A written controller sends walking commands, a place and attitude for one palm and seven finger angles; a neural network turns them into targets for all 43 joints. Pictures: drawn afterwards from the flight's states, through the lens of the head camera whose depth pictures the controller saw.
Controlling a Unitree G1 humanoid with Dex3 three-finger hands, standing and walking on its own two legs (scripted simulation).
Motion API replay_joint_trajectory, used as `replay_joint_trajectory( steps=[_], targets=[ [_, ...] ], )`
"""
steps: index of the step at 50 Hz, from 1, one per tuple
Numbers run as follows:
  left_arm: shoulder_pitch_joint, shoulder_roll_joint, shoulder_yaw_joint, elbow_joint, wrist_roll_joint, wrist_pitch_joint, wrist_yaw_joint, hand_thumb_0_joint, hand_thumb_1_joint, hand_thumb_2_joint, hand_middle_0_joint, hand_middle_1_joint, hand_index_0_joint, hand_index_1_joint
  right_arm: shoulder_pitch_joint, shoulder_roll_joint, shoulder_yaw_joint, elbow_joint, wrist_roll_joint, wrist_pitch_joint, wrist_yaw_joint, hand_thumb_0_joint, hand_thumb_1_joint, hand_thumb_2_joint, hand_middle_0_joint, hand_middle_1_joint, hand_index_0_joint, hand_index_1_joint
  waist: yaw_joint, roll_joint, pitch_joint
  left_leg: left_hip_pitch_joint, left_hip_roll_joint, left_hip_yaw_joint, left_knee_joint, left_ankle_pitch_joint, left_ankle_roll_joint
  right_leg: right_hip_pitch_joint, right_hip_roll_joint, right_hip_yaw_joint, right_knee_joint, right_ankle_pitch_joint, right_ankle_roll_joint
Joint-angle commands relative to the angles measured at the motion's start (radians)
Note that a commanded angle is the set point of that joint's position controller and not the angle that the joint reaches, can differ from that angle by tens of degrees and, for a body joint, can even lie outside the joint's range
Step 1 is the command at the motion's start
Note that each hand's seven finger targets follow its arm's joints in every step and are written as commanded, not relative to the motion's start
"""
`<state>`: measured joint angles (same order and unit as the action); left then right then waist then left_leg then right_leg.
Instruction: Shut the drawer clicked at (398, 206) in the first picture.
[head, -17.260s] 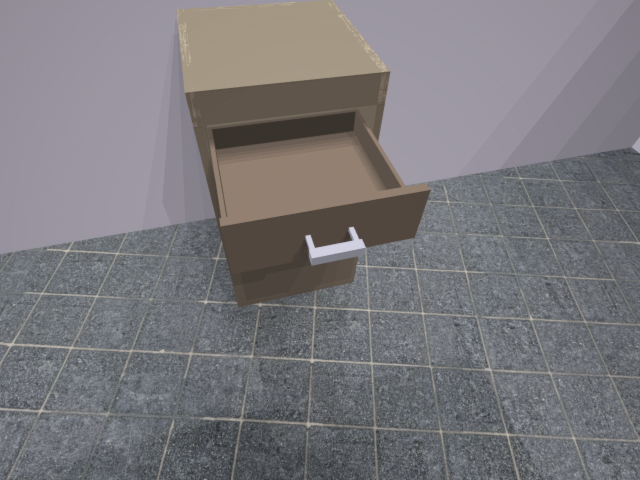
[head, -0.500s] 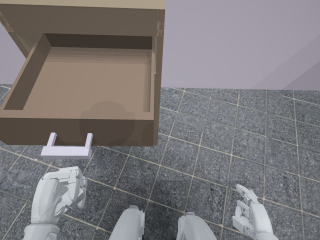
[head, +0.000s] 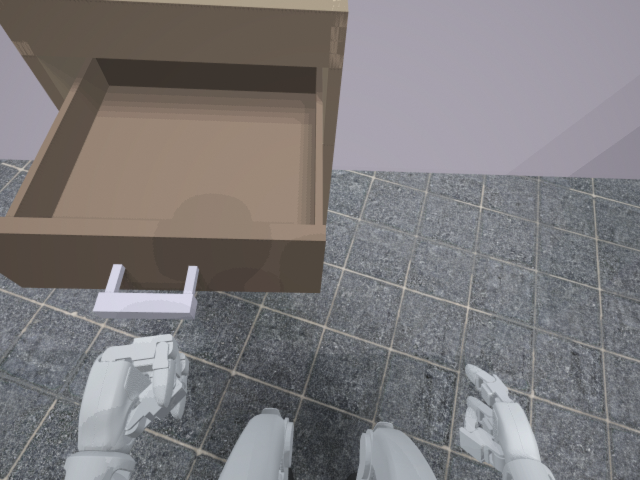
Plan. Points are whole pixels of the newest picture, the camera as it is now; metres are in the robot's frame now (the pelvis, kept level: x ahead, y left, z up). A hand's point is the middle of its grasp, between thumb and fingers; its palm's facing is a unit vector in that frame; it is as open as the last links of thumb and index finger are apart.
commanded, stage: push the drawer shut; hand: left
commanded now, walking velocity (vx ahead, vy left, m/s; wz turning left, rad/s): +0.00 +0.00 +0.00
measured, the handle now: (151, 289) +0.32 +0.22 +0.04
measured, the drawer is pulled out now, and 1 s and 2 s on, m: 0.28 0.20 0.08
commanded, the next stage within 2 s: none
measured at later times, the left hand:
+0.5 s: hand (187, 351) +0.25 +0.17 +0.03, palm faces +0.05 -1.00 -0.05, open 3.0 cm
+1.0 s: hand (198, 289) +0.32 +0.17 +0.03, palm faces +0.05 -1.00 -0.05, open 3.1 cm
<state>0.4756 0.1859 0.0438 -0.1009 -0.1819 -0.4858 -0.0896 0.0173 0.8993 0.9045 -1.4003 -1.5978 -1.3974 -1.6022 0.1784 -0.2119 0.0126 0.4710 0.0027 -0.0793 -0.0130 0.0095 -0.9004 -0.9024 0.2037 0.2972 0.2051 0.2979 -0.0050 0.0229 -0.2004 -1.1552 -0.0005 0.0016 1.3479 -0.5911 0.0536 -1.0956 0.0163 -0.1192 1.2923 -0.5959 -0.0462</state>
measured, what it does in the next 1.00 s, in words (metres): stands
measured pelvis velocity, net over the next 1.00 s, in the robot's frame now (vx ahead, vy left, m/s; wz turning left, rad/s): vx -0.01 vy -0.01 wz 0.00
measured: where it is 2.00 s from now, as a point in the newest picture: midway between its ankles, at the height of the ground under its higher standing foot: outside the picture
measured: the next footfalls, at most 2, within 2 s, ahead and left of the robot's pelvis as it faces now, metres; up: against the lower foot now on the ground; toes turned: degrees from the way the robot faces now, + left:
none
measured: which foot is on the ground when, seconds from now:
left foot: down 0.00-1.00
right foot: down 0.00-1.00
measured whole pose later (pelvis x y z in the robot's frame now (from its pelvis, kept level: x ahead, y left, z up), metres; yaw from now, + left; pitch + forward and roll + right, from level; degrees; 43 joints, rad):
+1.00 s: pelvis -0.01 -0.01 +0.01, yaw +0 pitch +22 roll -3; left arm -0.10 0.26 0.16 0.39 -0.20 -0.45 -0.12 0.00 0.83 0.92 -1.40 -1.60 -1.40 -1.60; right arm 0.19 -0.25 0.03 0.57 0.01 -0.05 -0.03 0.01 -0.90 -0.90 0.20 0.30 0.21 0.30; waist -0.04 0.02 -0.17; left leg -1.14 0.01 0.00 1.30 -0.54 0.04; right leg -1.09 0.03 -0.12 1.25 -0.55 -0.06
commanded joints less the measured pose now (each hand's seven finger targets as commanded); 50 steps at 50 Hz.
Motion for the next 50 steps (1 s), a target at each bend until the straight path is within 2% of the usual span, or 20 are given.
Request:
replay_joint_trajectory(
  steps=[1,2,4,8,9,13,14,17,18,19,22,25,27,29,31,35,42,44,48,50],
  targets=[
    [-0.016,0.072,0.037,-0.215,-0.012,-0.059,0.007,0.000,0.900,0.900,-1.400,-1.600,-1.400,-1.600,-0.012,-0.144,-0.059,-0.149,0.005,-0.042,-0.018,0.000,-0.900,-0.900,0.200,0.300,0.200,0.300,-0.022,0.037,-0.257,0.264,0.009,-0.094,-0.208,0.294,-0.033,0.132,0.013,0.052,-0.160,0.219,0.009],
    [-0.057,0.086,0.044,-0.210,-0.012,-0.057,0.010,0.000,0.900,0.900,-1.400,-1.600,-1.400,-1.600,-0.008,-0.147,-0.056,-0.142,0.002,-0.043,-0.021,0.000,-0.900,-0.900,0.200,0.300,0.200,0.300,-0.033,0.025,-0.252,0.254,0.010,-0.099,-0.203,0.292,-0.032,0.125,0.015,0.052,-0.157,0.216,0.009],
    [-0.061,0.093,0.060,-0.194,-0.011,-0.060,0.009,0.000,0.900,0.900,-1.400,-1.600,-1.400,-1.600,-0.004,-0.148,-0.058,-0.136,0.001,-0.044,-0.022,0.000,-0.900,-0.900,0.200,0.300,0.200,0.300,-0.024,0.033,-0.264,0.259,0.009,-0.097,-0.201,0.293,-0.034,0.128,0.014,0.054,-0.156,0.217,0.008],
    [-0.061,0.077,0.042,-0.178,-0.013,-0.047,0.008,0.000,0.900,0.900,-1.400,-1.600,-1.400,-1.600,0.001,-0.151,-0.055,-0.138,0.003,-0.042,-0.017,0.000,-0.900,-0.900,0.200,0.300,0.200,0.300,-0.017,0.057,-0.286,0.296,0.012,-0.100,-0.211,0.340,-0.038,0.132,0.013,0.051,-0.157,0.243,0.006],
    [-0.090,0.080,0.035,-0.177,-0.011,-0.038,0.006,0.000,0.900,0.900,-1.400,-1.600,-1.400,-1.600,0.003,-0.154,-0.053,-0.140,0.003,-0.037,-0.015,0.000,-0.900,-0.900,0.200,0.300,0.200,0.300,-0.026,0.058,-0.280,0.289,0.011,-0.099,-0.213,0.332,-0.038,0.137,0.013,0.050,-0.161,0.243,0.007],
    [-0.138,0.117,0.088,-0.133,-0.012,-0.019,0.017,0.000,0.900,0.900,-1.400,-1.600,-1.400,-1.600,0.006,-0.158,-0.052,-0.132,0.003,-0.028,-0.016,0.000,-0.900,-0.900,0.200,0.300,0.200,0.300,-0.019,0.027,-0.290,0.268,0.009,-0.089,-0.211,0.316,-0.033,0.171,0.015,0.059,-0.171,0.253,0.007],
    [-0.145,0.105,0.080,-0.131,-0.019,-0.019,0.015,0.000,0.900,0.900,-1.400,-1.600,-1.400,-1.600,0.002,-0.156,-0.050,-0.133,0.003,-0.028,-0.014,0.000,-0.900,-0.900,0.200,0.300,0.200,0.300,-0.016,0.036,-0.290,0.264,0.004,-0.084,-0.213,0.316,-0.032,0.187,0.013,0.063,-0.177,0.259,0.008],
    [-0.194,0.126,0.106,-0.116,-0.029,-0.026,0.019,0.000,0.900,0.900,-1.400,-1.600,-1.400,-1.600,0.005,-0.159,-0.051,-0.121,0.004,-0.028,-0.016,0.000,-0.900,-0.900,0.200,0.300,0.200,0.300,-0.030,0.011,-0.281,0.254,0.007,-0.082,-0.207,0.315,-0.028,0.189,0.015,0.066,-0.185,0.266,0.010],
    [-0.196,0.123,0.109,-0.097,-0.027,-0.031,0.018,0.000,0.900,0.900,-1.400,-1.600,-1.400,-1.600,0.006,-0.160,-0.051,-0.116,0.004,-0.027,-0.016,0.000,-0.900,-0.900,0.200,0.300,0.200,0.300,-0.026,0.015,-0.277,0.253,0.007,-0.080,-0.209,0.309,-0.029,0.188,0.015,0.067,-0.184,0.261,0.010],
    [-0.240,0.117,0.095,-0.098,-0.028,-0.038,0.017,0.000,0.900,0.900,-1.400,-1.600,-1.400,-1.600,-0.001,-0.161,-0.049,-0.113,0.003,-0.029,-0.015,0.000,-0.900,-0.900,0.200,0.300,0.200,0.300,-0.033,0.040,-0.264,0.247,0.005,-0.079,-0.208,0.295,-0.029,0.177,0.013,0.069,-0.186,0.247,0.009],
    [-0.330,0.136,0.108,-0.069,-0.029,-0.058,0.018,0.000,0.900,0.900,-1.400,-1.600,-1.400,-1.600,0.000,-0.167,-0.049,-0.091,0.000,-0.034,-0.018,0.000,-0.900,-0.900,0.200,0.300,0.200,0.300,-0.046,0.036,-0.264,0.233,0.005,-0.079,-0.198,0.266,-0.024,0.160,0.013,0.077,-0.190,0.217,0.010],
    [-0.372,0.142,0.116,-0.036,-0.032,-0.066,0.003,0.000,0.900,0.900,-1.400,-1.600,-1.400,-1.600,0.000,-0.170,-0.051,-0.076,0.002,-0.036,-0.018,0.000,-0.900,-0.900,0.200,0.300,0.200,0.300,-0.040,0.048,-0.292,0.251,0.005,-0.076,-0.200,0.277,-0.025,0.169,0.011,0.081,-0.190,0.227,0.009],
    [-0.430,0.155,0.120,-0.017,-0.036,-0.061,-0.003,0.000,0.900,0.900,-1.400,-1.600,-1.400,-1.600,0.004,-0.176,-0.049,-0.066,0.005,-0.035,-0.020,0.000,-0.900,-0.900,0.200,0.300,0.200,0.300,-0.052,0.037,-0.287,0.241,0.006,-0.076,-0.200,0.263,-0.020,0.173,0.011,0.086,-0.200,0.214,0.010],
    [-0.463,0.150,0.110,-0.008,-0.035,-0.057,-0.008,0.000,0.900,0.900,-1.400,-1.600,-1.400,-1.600,-0.003,-0.177,-0.050,-0.061,0.006,-0.035,-0.021,0.000,-0.900,-0.900,0.200,0.300,0.200,0.300,-0.046,0.056,-0.306,0.260,0.006,-0.075,-0.206,0.263,-0.021,0.174,0.008,0.088,-0.201,0.214,0.011],
    [-0.502,0.140,0.096,0.014,-0.035,-0.046,-0.009,0.000,0.900,0.900,-1.400,-1.600,-1.400,-1.600,-0.005,-0.178,-0.048,-0.058,0.009,-0.034,-0.020,0.000,-0.900,-0.900,0.200,0.300,0.200,0.300,-0.049,0.059,-0.292,0.257,0.004,-0.075,-0.215,0.237,-0.021,0.172,0.007,0.088,-0.212,0.191,0.012],
    [-0.613,0.164,0.116,0.084,-0.030,-0.034,-0.004,0.000,0.900,0.900,-1.400,-1.600,-1.400,-1.600,-0.001,-0.182,-0.045,-0.039,0.010,-0.029,-0.026,0.000,-0.900,-0.900,0.200,0.300,0.200,0.300,-0.064,0.014,-0.285,0.231,0.004,-0.071,-0.211,0.197,-0.016,0.179,0.006,0.101,-0.229,0.158,0.018],
    [-0.724,0.213,0.173,0.192,-0.036,-0.027,-0.007,0.000,0.900,0.900,-1.400,-1.600,-1.400,-1.600,0.011,-0.185,-0.040,-0.026,0.011,-0.023,-0.032,0.000,-0.900,-0.900,0.200,0.300,0.200,0.300,-0.049,0.036,-0.310,0.224,0.003,-0.057,-0.218,0.208,-0.016,0.222,0.005,0.119,-0.242,0.165,0.016],
    [-0.774,0.201,0.167,0.221,-0.040,-0.024,-0.011,0.000,0.900,0.900,-1.400,-1.600,-1.400,-1.600,0.011,-0.182,-0.041,-0.018,0.014,-0.019,-0.031,0.000,-0.900,-0.900,0.200,0.300,0.200,0.300,-0.059,0.026,-0.311,0.227,0.003,-0.050,-0.213,0.219,-0.015,0.228,0.002,0.127,-0.250,0.185,0.022],
    [-0.820,0.236,0.208,0.290,-0.039,-0.027,-0.014,0.000,0.900,0.900,-1.400,-1.600,-1.400,-1.600,0.022,-0.185,-0.039,-0.010,0.014,-0.014,-0.032,0.000,-0.900,-0.900,0.200,0.300,0.200,0.300,-0.050,0.035,-0.314,0.222,0.004,-0.048,-0.223,0.224,-0.018,0.240,0.003,0.130,-0.251,0.188,0.019],
    [-0.847,0.221,0.200,0.312,-0.044,-0.029,-0.020,0.000,0.900,0.900,-1.400,-1.600,-1.400,-1.600,0.030,-0.184,-0.042,-0.006,0.014,-0.013,-0.029,0.000,-0.900,-0.900,0.200,0.300,0.200,0.300,-0.055,0.026,-0.319,0.226,0.002,-0.043,-0.224,0.239,-0.018,0.254,0.001,0.132,-0.255,0.211,0.022]
  ],
)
